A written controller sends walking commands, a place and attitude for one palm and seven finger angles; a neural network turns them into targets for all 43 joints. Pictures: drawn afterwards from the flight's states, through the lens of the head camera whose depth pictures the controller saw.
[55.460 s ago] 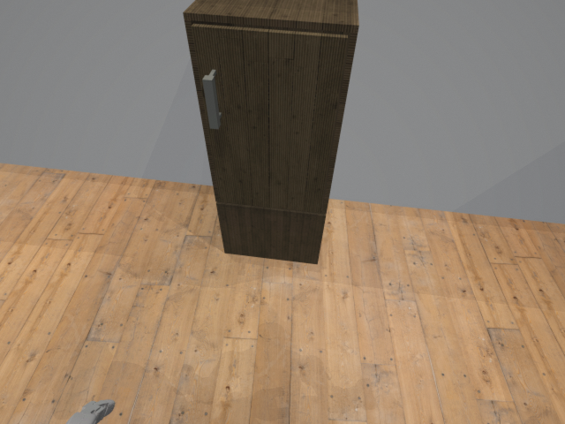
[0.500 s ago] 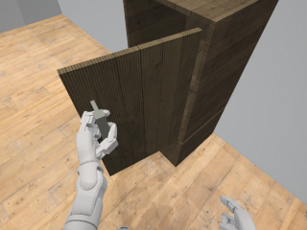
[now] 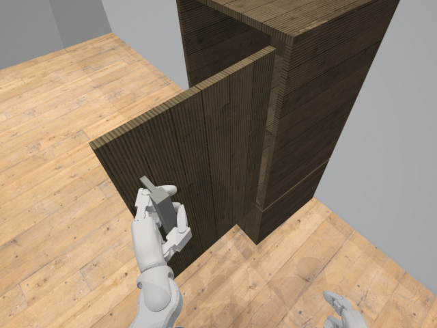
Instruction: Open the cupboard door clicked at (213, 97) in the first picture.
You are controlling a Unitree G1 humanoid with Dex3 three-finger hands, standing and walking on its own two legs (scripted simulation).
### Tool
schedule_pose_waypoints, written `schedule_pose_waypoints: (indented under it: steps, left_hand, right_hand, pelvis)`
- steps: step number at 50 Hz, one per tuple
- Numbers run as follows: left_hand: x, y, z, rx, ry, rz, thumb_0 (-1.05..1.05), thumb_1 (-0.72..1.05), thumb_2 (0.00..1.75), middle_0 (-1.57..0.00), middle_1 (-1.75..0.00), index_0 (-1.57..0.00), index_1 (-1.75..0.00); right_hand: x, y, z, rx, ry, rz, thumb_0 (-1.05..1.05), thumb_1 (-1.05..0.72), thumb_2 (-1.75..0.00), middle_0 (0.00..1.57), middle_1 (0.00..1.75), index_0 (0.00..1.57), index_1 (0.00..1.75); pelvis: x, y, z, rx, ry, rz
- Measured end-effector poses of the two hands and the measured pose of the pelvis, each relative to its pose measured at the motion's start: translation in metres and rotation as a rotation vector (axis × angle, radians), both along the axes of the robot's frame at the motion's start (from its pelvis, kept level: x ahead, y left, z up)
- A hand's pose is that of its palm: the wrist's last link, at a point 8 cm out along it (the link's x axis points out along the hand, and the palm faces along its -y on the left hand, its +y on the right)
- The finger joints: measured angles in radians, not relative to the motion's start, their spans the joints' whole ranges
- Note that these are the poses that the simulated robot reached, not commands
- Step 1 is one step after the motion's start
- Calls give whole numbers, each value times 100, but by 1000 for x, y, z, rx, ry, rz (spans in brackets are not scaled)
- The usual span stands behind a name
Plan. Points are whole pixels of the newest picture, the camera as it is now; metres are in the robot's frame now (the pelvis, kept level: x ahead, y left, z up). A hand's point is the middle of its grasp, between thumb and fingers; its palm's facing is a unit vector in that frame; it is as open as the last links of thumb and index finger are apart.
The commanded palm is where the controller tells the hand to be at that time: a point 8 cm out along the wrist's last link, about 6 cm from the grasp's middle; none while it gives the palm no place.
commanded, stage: open thumb and fingers to let go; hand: left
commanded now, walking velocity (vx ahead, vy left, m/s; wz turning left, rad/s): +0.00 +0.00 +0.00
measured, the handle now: (160, 208) +0.32 +0.12 +0.05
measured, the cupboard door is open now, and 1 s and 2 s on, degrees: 94 94 95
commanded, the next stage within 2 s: slide the hand sideways off the handle in 0.76 s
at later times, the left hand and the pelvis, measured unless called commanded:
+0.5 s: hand (177, 228) +0.28 +0.08 +0.05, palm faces +0.31 -0.95 +0.00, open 13.0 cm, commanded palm +0.24 +0.13 +0.05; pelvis -0.01 +0.01 +0.00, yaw +0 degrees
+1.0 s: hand (172, 243) +0.26 +0.09 +0.05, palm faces -0.07 -0.99 -0.11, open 15.8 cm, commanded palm +0.23 +0.13 +0.05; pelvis -0.03 +0.04 -0.01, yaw -1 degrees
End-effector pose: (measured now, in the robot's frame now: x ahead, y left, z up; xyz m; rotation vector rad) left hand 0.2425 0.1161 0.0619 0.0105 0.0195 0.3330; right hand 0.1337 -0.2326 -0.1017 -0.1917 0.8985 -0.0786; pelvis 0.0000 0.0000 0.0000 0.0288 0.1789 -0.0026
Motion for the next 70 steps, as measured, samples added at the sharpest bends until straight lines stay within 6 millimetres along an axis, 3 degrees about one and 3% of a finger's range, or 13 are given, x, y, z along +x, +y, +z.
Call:
schedule_pose_waypoints:
  steps: [9, 22, 29, 39, 45, 50, 54, 58, 63, 70]
  left_hand:
    - [7, 4, -7, 1, 17, 18, 1, 49, 72, -36, -130, -35, -131]
    - [2, 9, -6, -22, 8, 1, 1, -22, 42, -32, -122, -33, -123]
    - [1, 11, -7, -13, -2, -28, 0, -43, 33, -28, -105, -31, -106]
    - [3, 10, -7, -11, -4, -70, -1, -49, 30, -26, -65, -27, -65]
    - [2, 14, -7, 3, -5, -87, -1, -50, 30, -33, -56, -33, -57]
    - [-3, 27, -8, 98, -34, -402, -1, -50, 30, -26, -44, -22, -45]
    - [-9, 30, -6, 30, -19, -550, -1, -50, 30, -21, -37, -16, -38]
    - [-13, 30, -5, -83, -12, -494, -1, -50, 30, -17, -33, -14, -34]
    - [-20, 29, -4, -53, -44, -460, -1, -50, 30, -16, -31, -16, -32]
    - [-39, 45, -8, -7, -27, -445, -1, -50, 30, -15, -30, -15, -31]
  right_hand:
    - [11, 5, -3, 14, -30, 9, 1, -90, -90, 20, 30, 19, 30]
    - [12, 24, 3, 27, -65, 24, 1, -90, -90, 20, 30, 20, 30]
    - [6, 31, 5, 13, -71, 15, 1, -90, -90, 20, 30, 20, 30]
    - [-2, 46, 4, 17, -73, 14, 1, -90, -90, 20, 30, 20, 30]
    - [-3, 55, 2, 25, -71, 31, 1, -90, -90, 20, 30, 20, 30]
    - [-10, 55, 2, 26, -77, 26, 1, -90, -90, 20, 30, 20, 30]
    - [-15, 53, 5, 27, -102, -8, 1, -90, -90, 20, 30, 20, 30]
    - [-18, 54, 12, 19, -121, -19, 1, -90, -90, 20, 30, 20, 30]
    - [-15, 55, 18, 11, -143, -1, 1, -90, -90, 20, 30, 20, 30]
    - [-4, 59, 18, 27, -163, 15, 1, -90, -90, 20, 30, 20, 30]
  pelvis:
    - [-7, -3, -2, 4, 9, 6]
    - [-10, 9, -2, -5, 0, 0]
    - [-14, 20, -5, -19, -2, -5]
    - [-20, 32, -7, -30, -9, -13]
    - [-25, 37, -8, -34, -13, -10]
    - [-29, 40, -10, -36, -15, -4]
    - [-31, 46, -8, -44, -33, -9]
    - [-30, 50, -5, -41, -39, -20]
    - [-28, 51, -8, -36, -25, -27]
    - [-25, 52, -12, -40, -21, -27]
